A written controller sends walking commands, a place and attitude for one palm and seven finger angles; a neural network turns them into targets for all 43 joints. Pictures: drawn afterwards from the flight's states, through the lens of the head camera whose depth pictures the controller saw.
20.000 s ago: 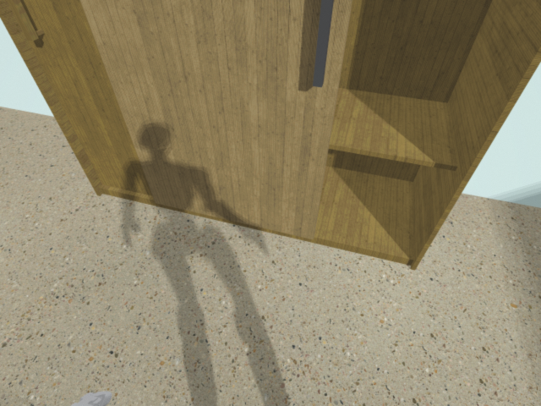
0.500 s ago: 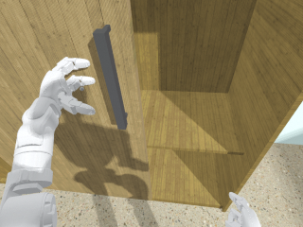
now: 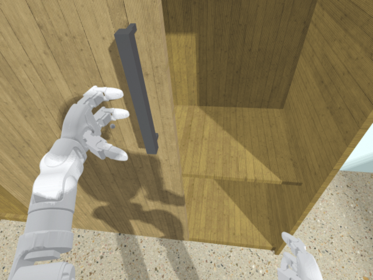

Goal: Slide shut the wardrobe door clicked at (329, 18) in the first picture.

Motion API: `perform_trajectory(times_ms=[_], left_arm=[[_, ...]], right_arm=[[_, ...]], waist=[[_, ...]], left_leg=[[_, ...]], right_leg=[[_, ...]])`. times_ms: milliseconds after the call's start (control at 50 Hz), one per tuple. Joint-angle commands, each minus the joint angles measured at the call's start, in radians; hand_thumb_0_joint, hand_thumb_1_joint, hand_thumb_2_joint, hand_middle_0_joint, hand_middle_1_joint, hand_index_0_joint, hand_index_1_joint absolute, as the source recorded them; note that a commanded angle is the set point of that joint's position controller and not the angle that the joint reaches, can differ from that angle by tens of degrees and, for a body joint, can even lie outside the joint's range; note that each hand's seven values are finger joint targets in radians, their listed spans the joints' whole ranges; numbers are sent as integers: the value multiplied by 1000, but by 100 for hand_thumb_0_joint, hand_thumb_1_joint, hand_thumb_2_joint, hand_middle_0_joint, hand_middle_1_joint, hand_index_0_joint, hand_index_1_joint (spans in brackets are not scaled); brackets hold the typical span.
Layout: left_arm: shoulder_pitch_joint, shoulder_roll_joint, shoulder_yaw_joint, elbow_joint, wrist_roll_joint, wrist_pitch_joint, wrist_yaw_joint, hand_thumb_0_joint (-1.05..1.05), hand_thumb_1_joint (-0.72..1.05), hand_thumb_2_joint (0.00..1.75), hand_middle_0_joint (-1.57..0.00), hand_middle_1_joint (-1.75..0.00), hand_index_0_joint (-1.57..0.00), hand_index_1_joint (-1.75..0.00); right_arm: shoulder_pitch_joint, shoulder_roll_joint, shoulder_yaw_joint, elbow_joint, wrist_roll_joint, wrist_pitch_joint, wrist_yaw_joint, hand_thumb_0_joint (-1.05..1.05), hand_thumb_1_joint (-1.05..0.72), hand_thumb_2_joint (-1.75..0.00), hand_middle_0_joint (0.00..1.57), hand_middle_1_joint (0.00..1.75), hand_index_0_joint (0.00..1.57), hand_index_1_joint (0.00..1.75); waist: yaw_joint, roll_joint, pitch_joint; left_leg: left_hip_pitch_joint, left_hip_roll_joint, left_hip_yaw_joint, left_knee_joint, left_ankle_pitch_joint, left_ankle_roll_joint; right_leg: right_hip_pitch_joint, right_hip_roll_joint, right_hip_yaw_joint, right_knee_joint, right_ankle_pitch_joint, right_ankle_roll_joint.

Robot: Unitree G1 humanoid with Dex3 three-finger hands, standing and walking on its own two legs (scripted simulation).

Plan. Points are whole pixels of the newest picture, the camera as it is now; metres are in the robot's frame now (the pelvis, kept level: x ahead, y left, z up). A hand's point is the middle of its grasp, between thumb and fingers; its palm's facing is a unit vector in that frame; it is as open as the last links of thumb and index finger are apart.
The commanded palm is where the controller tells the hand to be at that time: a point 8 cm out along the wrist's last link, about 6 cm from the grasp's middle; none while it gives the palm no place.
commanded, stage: move the hooked fingers beside the handle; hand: left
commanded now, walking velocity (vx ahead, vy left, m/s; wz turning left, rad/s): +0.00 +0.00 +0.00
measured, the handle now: (144, 98) +0.45 +0.13 +0.19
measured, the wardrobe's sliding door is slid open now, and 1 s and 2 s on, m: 0.44 0.44 0.44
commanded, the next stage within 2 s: feel for the door with the fingertips in 0.16 s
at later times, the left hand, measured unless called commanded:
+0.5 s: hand (119, 108) +0.37 +0.15 +0.22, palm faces -0.03 -1.00 -0.05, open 14.0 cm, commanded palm +0.35 +0.21 +0.19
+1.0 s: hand (124, 109) +0.38 +0.15 +0.21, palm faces -0.02 -1.00 -0.04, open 14.1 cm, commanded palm +0.35 +0.20 +0.19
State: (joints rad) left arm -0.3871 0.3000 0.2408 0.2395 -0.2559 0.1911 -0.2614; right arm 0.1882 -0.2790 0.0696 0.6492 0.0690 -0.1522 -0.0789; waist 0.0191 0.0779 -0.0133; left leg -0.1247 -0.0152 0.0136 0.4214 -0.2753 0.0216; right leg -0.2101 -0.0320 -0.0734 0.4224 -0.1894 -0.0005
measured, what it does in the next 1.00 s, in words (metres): stands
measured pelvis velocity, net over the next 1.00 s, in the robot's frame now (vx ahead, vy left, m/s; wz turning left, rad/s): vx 0.01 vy -0.01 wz -0.01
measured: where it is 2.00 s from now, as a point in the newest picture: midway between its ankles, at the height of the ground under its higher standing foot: outside the picture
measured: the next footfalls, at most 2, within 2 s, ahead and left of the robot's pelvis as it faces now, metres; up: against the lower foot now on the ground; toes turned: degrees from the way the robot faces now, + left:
none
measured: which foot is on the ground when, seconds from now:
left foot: down 0.00-1.00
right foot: down 0.00-1.00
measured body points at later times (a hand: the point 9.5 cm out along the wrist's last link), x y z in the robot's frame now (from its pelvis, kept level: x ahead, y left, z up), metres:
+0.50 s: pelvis +0.00 -0.01 +0.00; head -0.02 -0.03 +0.45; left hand +0.37 +0.21 +0.22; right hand +0.17 -0.24 -0.09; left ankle -0.03 +0.10 -0.74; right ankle +0.02 -0.12 -0.74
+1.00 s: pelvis +0.01 -0.01 +0.00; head -0.01 -0.04 +0.45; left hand +0.38 +0.20 +0.21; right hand +0.19 -0.24 -0.09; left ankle -0.03 +0.10 -0.74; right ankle +0.02 -0.12 -0.74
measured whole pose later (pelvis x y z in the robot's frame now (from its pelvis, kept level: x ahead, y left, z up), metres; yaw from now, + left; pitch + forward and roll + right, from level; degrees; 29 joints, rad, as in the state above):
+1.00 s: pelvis +0.01 -0.01 +0.00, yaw -1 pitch -1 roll +0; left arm -0.46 0.27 0.21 0.24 -0.22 0.23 -0.16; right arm 0.18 -0.27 0.06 0.66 0.07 -0.12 -0.07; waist 0.02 0.08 -0.03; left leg -0.09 0.00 0.02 0.39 -0.28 0.01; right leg -0.18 -0.01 -0.07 0.39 -0.19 -0.01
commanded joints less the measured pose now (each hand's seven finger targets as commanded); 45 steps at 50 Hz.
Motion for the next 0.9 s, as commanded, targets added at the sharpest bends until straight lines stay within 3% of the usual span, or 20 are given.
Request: perform_trajectory(times_ms=[0,60,120,160,180,220,260,300,340,380,400,440,480,560,580,660,720,780,840,880], left_arm=[[-617,373,197,-315,1,-194,81,0,-50,30,-30,-120,-30,-120],[-506,301,137,-51,22,-101,68,0,-50,30,-30,-120,-30,-120],[-352,221,61,118,21,15,13,0,-50,30,-30,-120,-30,-120],[-326,174,26,86,3,40,-26,0,-50,30,-30,-120,-30,-120],[-296,178,46,64,-9,34,-38,0,-50,30,-30,-120,-30,-120],[-412,218,75,-80,-28,-18,-46,0,-50,30,-30,-120,-30,-120],[-562,280,114,-264,-34,-98,-24,0,-50,30,-30,-120,-30,-120],[-630,297,117,-366,-23,-173,23,0,-50,30,-30,-120,-30,-120],[-624,287,115,-350,-4,-207,65,0,-50,30,-30,-120,-30,-120],[-606,249,69,-271,24,-191,89,0,-50,30,-30,-120,-30,-120],[-601,191,19,-217,26,-169,93,0,-50,30,-30,-120,-30,-120],[-531,152,-10,-87,33,-104,94,0,-50,30,-30,-120,-30,-120],[-463,139,-4,-9,33,-45,89,0,-50,30,-30,-120,-30,-120],[-416,155,53,-114,9,-2,80,0,-50,30,-30,-120,-30,-120],[-385,175,77,-153,7,-17,85,0,-50,30,-30,-120,-30,-120],[-452,187,83,-324,20,-83,120,0,-50,30,-30,-120,-30,-120],[-467,207,85,-264,35,-82,134,0,-50,30,-30,-120,-30,-120],[-500,227,94,-235,41,-60,131,0,-50,30,-30,-120,-30,-120],[-509,165,31,-231,43,-41,120,0,-50,30,-30,-120,-30,-120],[-481,123,-3,-233,37,-38,109,0,-50,30,-30,-120,-30,-120]], right_arm=[[-135,-86,-32,-134,-19,-70,-13,0,-90,-90,20,30,20,30],[-132,-95,-27,-102,-2,-49,-18,0,-90,-90,20,30,20,30],[-117,-108,-29,-120,14,-21,-12,0,-90,-90,20,30,20,30],[-115,-113,-39,-145,19,-20,-3,0,-90,-90,20,30,20,30],[-118,-115,-42,-158,17,-21,1,0,-90,-90,20,30,20,30],[-128,-113,-47,-175,13,-30,1,0,-90,-90,20,30,20,30],[-143,-102,-47,-189,5,-51,-2,0,-90,-90,20,30,20,30],[-138,-92,-44,-178,-4,-68,-3,0,-90,-90,20,30,20,30],[-123,-87,-43,-149,-12,-82,-7,0,-90,-90,20,30,20,30],[-116,-90,-42,-120,-10,-80,-8,0,-90,-90,20,30,20,30],[-123,-85,-38,-110,-4,-79,-9,0,-90,-90,20,30,20,30],[-122,-91,-37,-97,4,-67,-11,0,-90,-90,20,30,20,30],[-126,-97,-38,-101,7,-53,-9,0,-90,-90,20,30,20,30],[-147,-91,-42,-148,1,-35,4,0,-90,-90,20,30,20,30],[-152,-87,-41,-156,-2,-33,10,0,-90,-90,20,30,20,30],[-156,-71,-43,-173,-11,-38,18,0,-90,-90,20,30,20,30],[-153,-77,-41,-154,-11,-25,10,0,-90,-90,20,30,20,30],[-159,-78,-39,-149,-10,-12,-2,0,-90,-90,20,30,20,30],[-159,-72,-35,-151,-5,-12,-3,0,-90,-90,20,30,20,30],[-159,-72,-39,-153,-2,-17,1,0,-90,-90,20,30,20,30]], waist=[[-6,-19,-374],[-13,-11,-131],[-10,-53,-48],[-15,-85,-112],[-6,-105,-154],[-14,-145,-271],[-13,-108,-375],[-15,-36,-401],[-18,-5,-390],[-25,37,-312],[-38,40,-235],[-35,-12,-140],[-18,-50,-116],[11,-128,-270],[23,-129,-302],[18,-117,-367],[6,-128,-289],[4,-43,-260],[-10,3,-252],[-13,-17,-261]], left_leg=[[66,14,-44,-61,313,-3],[-45,17,-32,-93,202,-4],[-106,15,-28,-100,158,-3],[-78,13,-26,-76,191,3],[-74,12,-26,-68,208,2],[-25,9,-28,-49,232,9],[36,7,-31,-39,262,13],[72,10,-41,-45,262,6],[86,15,-40,-48,295,1],[64,16,-37,-56,269,-5],[38,16,-36,-68,233,-6],[-15,17,-38,-85,171,-4],[-45,13,-36,-92,156,-1],[-18,9,-21,-71,275,6],[-17,8,-20,-67,302,3],[29,10,-8,-54,368,4],[1,13,-4,-65,322,9],[8,9,0,-70,281,8],[23,7,-6,-71,293,3],[40,11,-11,-62,318,3]], right_leg=[[202,24,35,-20,257,-29],[120,22,28,-57,170,-36],[96,20,21,-70,133,-38],[107,19,18,-56,184,-36],[125,20,12,-46,199,-36],[154,20,18,-29,226,-30],[182,21,33,-20,241,-26],[172,24,40,-23,208,-26],[174,26,39,-21,234,-26],[140,25,36,-35,207,-30],[111,25,32,-47,182,-30],[81,28,24,-64,125,-33],[90,27,22,-70,109,-36],[200,20,26,-33,263,-31],[227,19,26,-25,289,-32],[254,20,36,-7,367,-25],[229,22,39,-22,336,-24],[205,21,45,-42,284,-28],[193,21,39,-44,289,-33],[188,24,31,-41,305,-34]])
